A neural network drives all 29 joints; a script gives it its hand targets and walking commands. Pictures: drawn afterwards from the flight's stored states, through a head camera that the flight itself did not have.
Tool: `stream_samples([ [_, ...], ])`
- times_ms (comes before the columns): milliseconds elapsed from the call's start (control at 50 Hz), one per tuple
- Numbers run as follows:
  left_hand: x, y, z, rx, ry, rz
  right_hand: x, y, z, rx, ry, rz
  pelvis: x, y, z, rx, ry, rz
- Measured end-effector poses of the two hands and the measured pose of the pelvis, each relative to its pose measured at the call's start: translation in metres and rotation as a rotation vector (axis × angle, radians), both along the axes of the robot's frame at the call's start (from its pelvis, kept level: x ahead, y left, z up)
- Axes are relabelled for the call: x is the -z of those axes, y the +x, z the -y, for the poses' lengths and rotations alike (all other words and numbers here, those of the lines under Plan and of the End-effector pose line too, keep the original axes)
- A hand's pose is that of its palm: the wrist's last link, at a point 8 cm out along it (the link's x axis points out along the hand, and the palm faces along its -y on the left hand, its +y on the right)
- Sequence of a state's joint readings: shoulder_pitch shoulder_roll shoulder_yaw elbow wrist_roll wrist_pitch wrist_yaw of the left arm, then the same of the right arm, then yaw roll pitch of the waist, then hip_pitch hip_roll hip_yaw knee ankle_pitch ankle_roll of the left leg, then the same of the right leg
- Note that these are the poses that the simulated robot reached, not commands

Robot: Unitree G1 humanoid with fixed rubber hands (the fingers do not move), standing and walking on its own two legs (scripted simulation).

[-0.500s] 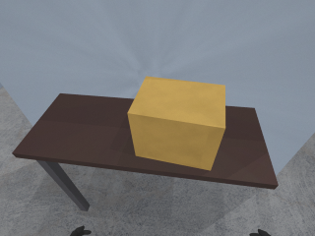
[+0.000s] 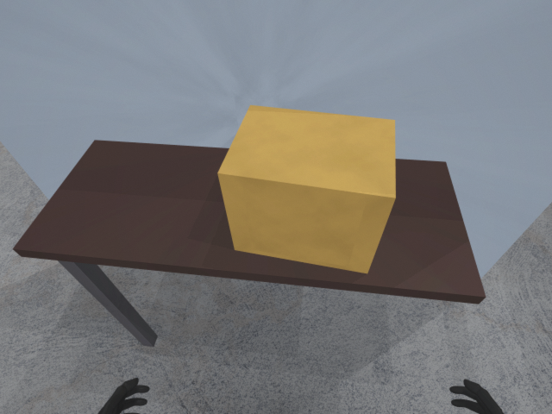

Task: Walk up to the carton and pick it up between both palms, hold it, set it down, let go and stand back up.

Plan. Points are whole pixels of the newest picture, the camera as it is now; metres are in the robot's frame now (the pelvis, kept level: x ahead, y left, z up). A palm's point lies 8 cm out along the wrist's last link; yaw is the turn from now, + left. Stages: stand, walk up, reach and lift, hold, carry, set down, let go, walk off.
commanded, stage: walk up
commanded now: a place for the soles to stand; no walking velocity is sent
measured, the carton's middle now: (309, 189) +0.50 -0.02 +0.02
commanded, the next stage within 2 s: none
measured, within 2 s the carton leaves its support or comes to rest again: neither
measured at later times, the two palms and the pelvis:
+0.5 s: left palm out of the picture -0.03 +0.26 -0.10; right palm out of the picture -0.05 -0.30 -0.09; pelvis -0.13 -0.01 -0.01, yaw -7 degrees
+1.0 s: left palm out of the picture -0.04 +0.24 -0.09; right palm out of the picture -0.08 -0.28 -0.09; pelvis -0.13 -0.01 +0.01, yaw -5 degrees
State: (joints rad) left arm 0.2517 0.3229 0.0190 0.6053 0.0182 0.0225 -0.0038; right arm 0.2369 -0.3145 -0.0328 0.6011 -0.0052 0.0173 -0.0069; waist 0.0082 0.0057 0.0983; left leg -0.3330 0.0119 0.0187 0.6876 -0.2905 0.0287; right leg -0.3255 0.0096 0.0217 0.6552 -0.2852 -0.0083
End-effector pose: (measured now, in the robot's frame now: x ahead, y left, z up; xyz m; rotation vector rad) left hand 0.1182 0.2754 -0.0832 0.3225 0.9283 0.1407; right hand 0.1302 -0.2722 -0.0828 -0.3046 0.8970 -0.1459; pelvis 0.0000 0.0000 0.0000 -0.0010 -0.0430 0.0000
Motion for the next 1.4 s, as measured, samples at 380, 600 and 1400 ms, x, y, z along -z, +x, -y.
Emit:
stream_samples([
  [380,0.014,-0.087,-0.007,0.043,-0.030,-0.077,-0.020,-0.126,0.006,0.119,-0.076,0.009,-0.004,-0.097,-0.006,0.096,-0.036,0.007],
  [600,0.001,-0.183,0.027,-0.006,0.015,-0.130,0.015,-0.221,0.032,0.177,0.030,-0.117,-0.007,-0.139,0.017,0.126,0.004,-0.001],
  [1400,-0.005,-0.090,0.034,0.090,-0.028,0.059,0.005,-0.153,0.009,0.084,0.030,-0.011,0.000,-0.104,0.011,0.074,0.001,-0.023],
])
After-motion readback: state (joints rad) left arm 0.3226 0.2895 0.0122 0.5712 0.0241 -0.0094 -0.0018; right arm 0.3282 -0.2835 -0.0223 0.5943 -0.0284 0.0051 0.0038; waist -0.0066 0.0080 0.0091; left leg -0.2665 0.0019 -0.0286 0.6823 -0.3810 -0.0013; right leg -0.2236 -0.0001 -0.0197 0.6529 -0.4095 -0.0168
